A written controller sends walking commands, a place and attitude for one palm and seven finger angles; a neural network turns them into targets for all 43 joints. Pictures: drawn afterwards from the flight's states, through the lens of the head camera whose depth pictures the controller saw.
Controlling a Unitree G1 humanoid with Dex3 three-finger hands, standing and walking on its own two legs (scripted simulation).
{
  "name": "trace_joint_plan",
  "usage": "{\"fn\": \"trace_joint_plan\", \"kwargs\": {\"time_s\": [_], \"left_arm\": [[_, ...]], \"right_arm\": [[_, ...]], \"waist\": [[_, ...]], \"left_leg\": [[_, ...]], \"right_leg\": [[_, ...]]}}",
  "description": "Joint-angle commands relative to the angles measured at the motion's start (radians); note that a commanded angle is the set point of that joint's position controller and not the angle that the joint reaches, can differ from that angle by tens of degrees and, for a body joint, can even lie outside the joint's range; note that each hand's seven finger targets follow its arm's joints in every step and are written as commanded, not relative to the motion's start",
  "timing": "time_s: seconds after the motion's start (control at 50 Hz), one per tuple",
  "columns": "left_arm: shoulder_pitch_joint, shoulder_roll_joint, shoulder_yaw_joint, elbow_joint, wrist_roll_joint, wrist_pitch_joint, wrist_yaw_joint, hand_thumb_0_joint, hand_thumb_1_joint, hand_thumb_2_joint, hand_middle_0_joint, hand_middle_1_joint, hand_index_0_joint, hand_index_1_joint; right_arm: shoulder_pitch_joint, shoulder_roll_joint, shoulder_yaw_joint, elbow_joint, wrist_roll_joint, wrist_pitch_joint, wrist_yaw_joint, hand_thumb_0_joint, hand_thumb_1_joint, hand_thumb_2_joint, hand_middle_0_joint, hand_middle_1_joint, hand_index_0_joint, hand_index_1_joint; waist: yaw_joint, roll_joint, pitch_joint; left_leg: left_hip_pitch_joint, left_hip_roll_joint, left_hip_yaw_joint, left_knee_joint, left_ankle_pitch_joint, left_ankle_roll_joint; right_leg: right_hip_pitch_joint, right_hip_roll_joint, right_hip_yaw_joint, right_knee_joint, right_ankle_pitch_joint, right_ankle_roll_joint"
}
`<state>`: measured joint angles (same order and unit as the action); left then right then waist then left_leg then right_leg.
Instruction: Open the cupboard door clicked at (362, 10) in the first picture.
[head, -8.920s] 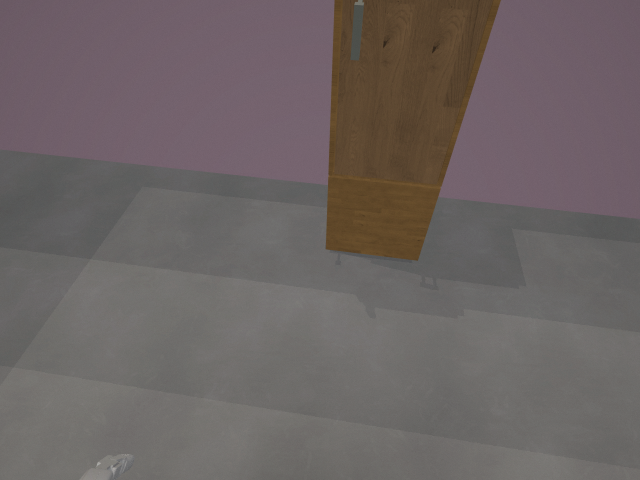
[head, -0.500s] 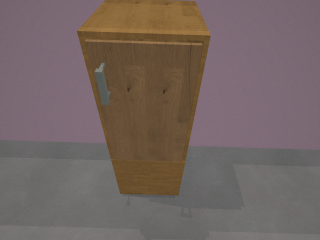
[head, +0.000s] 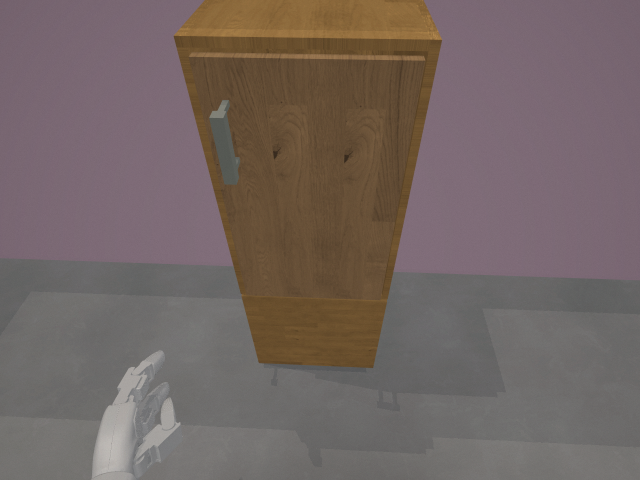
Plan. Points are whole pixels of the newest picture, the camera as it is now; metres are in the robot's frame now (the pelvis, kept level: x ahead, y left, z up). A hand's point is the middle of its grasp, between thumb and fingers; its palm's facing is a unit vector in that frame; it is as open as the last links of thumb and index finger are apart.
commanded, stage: raise the hand with hooked fingers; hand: left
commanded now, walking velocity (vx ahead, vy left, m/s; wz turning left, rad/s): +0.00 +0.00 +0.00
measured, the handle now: (228, 142) +0.59 +0.17 +0.13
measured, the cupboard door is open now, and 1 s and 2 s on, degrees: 0 0 0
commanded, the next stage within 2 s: move the hooked fingers beside the handle in 1.92 s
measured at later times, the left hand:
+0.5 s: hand (169, 382) +0.23 +0.19 +0.03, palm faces -0.02 -0.99 -0.12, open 10.2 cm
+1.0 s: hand (138, 308) +0.29 +0.23 +0.09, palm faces +0.01 -1.00 -0.08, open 13.0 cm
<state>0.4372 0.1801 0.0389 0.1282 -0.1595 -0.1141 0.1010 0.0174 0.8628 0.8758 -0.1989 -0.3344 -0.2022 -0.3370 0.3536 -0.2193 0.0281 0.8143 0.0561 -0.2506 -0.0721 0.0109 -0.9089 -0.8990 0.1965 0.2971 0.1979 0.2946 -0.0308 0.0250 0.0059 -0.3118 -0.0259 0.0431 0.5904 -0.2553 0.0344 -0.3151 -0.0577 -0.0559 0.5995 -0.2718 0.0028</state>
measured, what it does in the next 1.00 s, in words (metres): shifts its weight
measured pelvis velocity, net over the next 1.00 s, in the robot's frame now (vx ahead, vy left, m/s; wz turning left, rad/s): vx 0.06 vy -0.02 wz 0.02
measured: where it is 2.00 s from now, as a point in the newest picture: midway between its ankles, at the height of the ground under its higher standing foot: outside the picture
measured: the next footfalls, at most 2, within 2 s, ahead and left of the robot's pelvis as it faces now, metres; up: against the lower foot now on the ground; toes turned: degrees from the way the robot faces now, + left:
none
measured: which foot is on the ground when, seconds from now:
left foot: down 0.00-1.00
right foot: down 0.00-1.00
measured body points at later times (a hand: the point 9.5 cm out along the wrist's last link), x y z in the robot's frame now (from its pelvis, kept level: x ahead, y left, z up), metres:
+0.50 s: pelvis +0.02 -0.02 -0.05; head +0.06 +0.00 +0.39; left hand +0.22 +0.24 +0.04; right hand +0.24 -0.22 -0.11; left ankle +0.04 +0.09 -0.73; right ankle +0.04 -0.13 -0.73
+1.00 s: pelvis +0.06 -0.02 -0.02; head +0.07 -0.02 +0.43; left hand +0.29 +0.28 +0.09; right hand +0.24 -0.27 -0.08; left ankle +0.04 +0.09 -0.73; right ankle +0.04 -0.13 -0.73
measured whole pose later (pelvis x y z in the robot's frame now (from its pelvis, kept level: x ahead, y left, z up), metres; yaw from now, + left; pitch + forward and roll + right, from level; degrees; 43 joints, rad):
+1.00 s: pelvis +0.06 -0.02 -0.02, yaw +1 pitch +5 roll -2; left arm 0.20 0.39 0.37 0.03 -0.39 -0.16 -0.43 -0.01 -0.28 0.40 -0.28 -1.06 -0.29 -1.06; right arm 0.25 -0.28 0.03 0.56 0.06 -0.25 -0.10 0.01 -0.90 -0.90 0.20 0.30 0.20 0.29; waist 0.01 0.03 -0.07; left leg -0.47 0.01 -0.02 0.80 -0.43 0.01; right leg -0.43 0.01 -0.07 0.74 -0.40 -0.01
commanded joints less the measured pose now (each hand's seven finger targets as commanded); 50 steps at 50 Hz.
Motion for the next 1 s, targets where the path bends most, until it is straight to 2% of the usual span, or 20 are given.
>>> {"fn": "trace_joint_plan", "kwargs": {"time_s": [0.0, 0.04, 0.06, 0.1, 0.12, 0.16, 0.24, 0.26, 0.32, 0.38, 0.42, 0.48, 0.56, 0.64, 0.66, 0.7, 0.72, 0.78, 0.86, 0.98], "left_arm": [[-0.042, 0.017, 0.068, 0.062, -0.034, -0.275, -0.128, 0.0, 0.667, 0.8, -0.217, -0.45, -0.217, -0.45], [0.055, 0.019, 0.09, 0.11, -0.071, -0.412, -0.268, 0.0, 0.62, 0.78, -0.22, -0.48, -0.22, -0.48], [0.111, 0.059, 0.138, 0.146, -0.083, -0.449, -0.345, 0.0, 0.597, 0.77, -0.222, -0.495, -0.222, -0.495], [0.093, 0.144, 0.188, 0.066, -0.093, -0.45, -0.447, 0.0, 0.55, 0.75, -0.225, -0.525, -0.225, -0.525], [0.063, 0.163, 0.201, 0.002, -0.099, -0.419, -0.464, 0.0, 0.527, 0.74, -0.227, -0.54, -0.227, -0.54], [-0.028, 0.227, 0.259, -0.171, -0.14, -0.351, -0.455, 0.0, 0.48, 0.72, -0.23, -0.57, -0.23, -0.57], [-0.194, 0.224, 0.254, -0.551, -0.159, -0.371, -0.341, 0.0, 0.387, 0.68, -0.237, -0.63, -0.237, -0.63], [-0.269, 0.234, 0.234, -0.626, -0.144, -0.397, -0.316, 0.0, 0.363, 0.67, -0.238, -0.645, -0.238, -0.645], [-0.232, 0.18, 0.144, -0.599, -0.103, -0.439, -0.31, 0.0, 0.293, 0.64, -0.243, -0.69, -0.243, -0.69], [-0.239, 0.187, 0.109, -0.458, -0.099, -0.382, -0.393, 0.0, 0.223, 0.61, -0.248, -0.735, -0.248, -0.735], [-0.176, 0.233, 0.163, -0.345, -0.104, -0.28, -0.451, 0.0, 0.177, 0.59, -0.252, -0.765, -0.252, -0.765], [-0.087, 0.297, 0.291, -0.286, -0.149, -0.122, -0.504, 0.0, 0.107, 0.56, -0.257, -0.81, -0.257, -0.81], [-0.071, 0.356, 0.461, -0.412, -0.25, -0.084, -0.462, 0.0, 0.013, 0.52, -0.263, -0.87, -0.263, -0.87], [-0.096, 0.279, 0.413, -0.456, -0.248, -0.18, -0.409, 0.0, -0.08, 0.48, -0.27, -0.93, -0.27, -0.93], [-0.136, 0.274, 0.387, -0.423, -0.239, -0.188, -0.416, 0.0, -0.103, 0.47, -0.272, -0.945, -0.272, -0.945], [-0.161, 0.268, 0.347, -0.372, -0.216, -0.192, -0.445, 0.0, -0.15, 0.45, -0.275, -0.975, -0.275, -0.975], [-0.169, 0.28, 0.345, -0.332, -0.209, -0.181, -0.464, 0.0, -0.173, 0.44, -0.277, -0.99, -0.277, -0.99], [-0.233, 0.341, 0.354, -0.322, -0.214, -0.137, -0.529, 0.0, -0.243, 0.41, -0.282, -1.035, -0.282, -1.035], [-0.354, 0.468, 0.478, -0.354, -0.249, -0.116, -0.535, 0.0, -0.337, 0.37, -0.288, -1.095, -0.288, -1.095], [-0.428, 0.441, 0.497, -0.25, -0.277, -0.101, -0.52, 0.0, -0.477, 0.31, -0.298, -1.185, -0.298, -1.185]], "right_arm": [[-0.178, -0.153, -0.08, -0.236, -0.036, -0.112, 0.011, 0.0, -0.9, -0.9, 0.2, 0.3, 0.2, 0.3], [-0.193, -0.16, -0.099, -0.291, -0.05, -0.117, 0.042, 0.0, -0.9, -0.9, 0.2, 0.3, 0.2, 0.3], [-0.195, -0.175, -0.111, -0.331, -0.048, -0.109, 0.064, 0.0, -0.9, -0.9, 0.2, 0.3, 0.2, 0.3], [-0.229, -0.179, -0.108, -0.417, -0.028, -0.098, 0.073, 0.0, -0.9, -0.9, 0.2, 0.3, 0.2, 0.3], [-0.238, -0.172, -0.103, -0.455, -0.017, -0.09, 0.07, 0.0, -0.9, -0.9, 0.2, 0.3, 0.2, 0.3], [-0.252, -0.17, -0.094, -0.512, -0.012, -0.071, 0.06, 0.0, -0.9, -0.9, 0.2, 0.3, 0.2, 0.3], [-0.2, -0.139, -0.078, -0.523, -0.019, -0.055, 0.025, 0.0, -0.9, -0.9, 0.2, 0.3, 0.2, 0.3], [-0.183, -0.143, -0.069, -0.504, -0.029, -0.055, 0.019, 0.0, -0.9, -0.9, 0.2, 0.3, 0.2, 0.3], [-0.137, -0.15, -0.063, -0.445, -0.035, -0.07, 0.011, 0.0, -0.9, -0.9, 0.2, 0.3, 0.2, 0.3], [-0.123, -0.174, -0.055, -0.405, -0.023, -0.077, 0.005, 0.0, -0.9, -0.9, 0.2, 0.3, 0.2, 0.3], [-0.127, -0.181, -0.059, -0.405, -0.009, -0.069, -0.002, 0.0, -0.9, -0.9, 0.2, 0.3, 0.2, 0.3], [-0.161, -0.175, -0.061, -0.436, 0.003, -0.048, -0.011, 0.0, -0.9, -0.9, 0.2, 0.3, 0.2, 0.3], [-0.201, -0.132, -0.049, -0.457, -0.01, -0.039, -0.015, 0.0, -0.9, -0.9, 0.2, 0.3, 0.2, 0.3], [-0.155, -0.125, -0.055, -0.42, -0.013, -0.054, -0.002, 0.0, -0.9, -0.9, 0.2, 0.3, 0.2, 0.3], [-0.154, -0.134, -0.052, -0.41, -0.017, -0.054, 0.001, 0.0, -0.9, -0.9, 0.2, 0.3, 0.2, 0.3], [-0.129, -0.153, -0.056, -0.394, -0.012, -0.058, 0.004, 0.0, -0.9, -0.9, 0.2, 0.3, 0.2, 0.3], [-0.123, -0.163, -0.057, -0.389, -0.01, -0.058, 0.001, 0.0, -0.9, -0.9, 0.2, 0.3, 0.2, 0.3], [-0.13, -0.184, -0.058, -0.398, 0.001, -0.062, -0.015, 0.0, -0.9, -0.9, 0.2, 0.3, 0.2, 0.3], [-0.152, -0.182, -0.047, -0.4, -0.001, -0.06, -0.037, 0.0, -0.9, -0.9, 0.2, 0.3, 0.2, 0.3], [-0.163, -0.168, -0.034, -0.39, 0.005, -0.049, -0.039, 0.0, -0.9, -0.9, 0.2, 0.3, 0.2, 0.3]], "waist": [[0.015, -0.326, 0.06], [0.059, -0.348, -0.024], [0.081, -0.237, -0.054], [0.106, -0.141, -0.159], [0.119, -0.081, -0.216], [0.123, 0.083, -0.216], [0.056, 0.119, -0.24], [0.024, 0.095, -0.215], [-0.016, 0.144, -0.2], [-0.054, 0.102, -0.192], [-0.033, 0.04, -0.203], [0.049, 0.006, -0.302], [0.115, -0.003, -0.4], [0.069, 0.003, -0.317], [0.055, 0.004, -0.262], [0.025, 0.045, -0.244], [0.017, 0.02, -0.239], [0.026, 0.03, -0.279], [0.057, 0.045, -0.308], [0.062, 0.066, -0.253]], "left_leg": [[-0.274, 0.015, -0.076, 0.04, -0.282, -0.045], [-0.366, 0.001, -0.036, 0.176, -0.24, -0.045], [-0.353, -0.012, -0.021, 0.216, -0.197, -0.048], [-0.382, -0.024, -0.007, 0.25, -0.169, -0.032], [-0.38, -0.026, -0.008, 0.232, -0.194, -0.026], [-0.4, -0.015, -0.057, 0.145, -0.407, -0.031], [-0.315, 0.017, -0.104, 0.177, -0.336, -0.01], [-0.322, 0.026, -0.123, 0.188, -0.334, -0.007], [-0.277, 0.034, -0.131, 0.232, -0.227, -0.005], [-0.257, 0.034, -0.137, 0.266, -0.131, -0.006], [-0.279, 0.031, -0.125, 0.254, -0.12, -0.003], [-0.253, 0.017, -0.092, 0.222, 0.001, -0.005], [-0.179, 0.018, -0.086, 0.199, 0.213, -0.016], [-0.137, 0.03, -0.077, 0.181, 0.277, -0.025], [-0.155, 0.027, -0.078, 0.186, 0.261, -0.023], [-0.134, 0.029, -0.073, 0.183, 0.233, -0.02], [-0.142, 0.029, -0.074, 0.178, 0.206, -0.018], [-0.109, 0.025, -0.07, 0.163, 0.192, -0.007], [-0.072, 0.024, -0.075, 0.128, 0.205, -0.005], [-0.027, 0.024, -0.067, 0.083, 0.232, -0.013]], "right_leg": [[-0.325, 0.07, -0.048, 0.022, -0.382, -0.011], [-0.362, 0.06, -0.002, 0.096, -0.446, -0.02], [-0.335, 0.056, 0.029, 0.119, -0.395, -0.039], [-0.287, 0.044, 0.054, 0.17, -0.3, -0.044], [-0.275, 0.044, 0.054, 0.185, -0.315, -0.04], [-0.301, 0.048, 0.047, 0.215, -0.419, -0.039], [-0.317, 0.069, 0.043, 0.219, -0.299, -0.04], [-0.345, 0.079, 0.036, 0.239, -0.29, -0.041], [-0.406, 0.089, 0.011, 0.255, -0.194, -0.041], [-0.393, 0.093, -0.002, 0.234, -0.118, -0.032], [-0.34, 0.089, 0.006, 0.19, -0.113, -0.027], [-0.187, 0.073, 0.009, 0.159, -0.003, -0.025], [-0.027, 0.077, -0.011, 0.176, 0.232, -0.024], [-0.097, 0.084, -0.025, 0.168, 0.295, -0.016], [-0.109, 0.087, -0.016, 0.161, 0.291, -0.018], [-0.149, 0.081, -0.015, 0.146, 0.256, -0.014], [-0.151, 0.079, -0.014, 0.134, 0.229, -0.012], [-0.099, 0.069, 0.01, 0.099, 0.225, -0.013], [-0.024, 0.07, 0.017, 0.071, 0.23, -0.019], [-0.001, 0.072, 0.006, 0.041, 0.282, -0.02]]}}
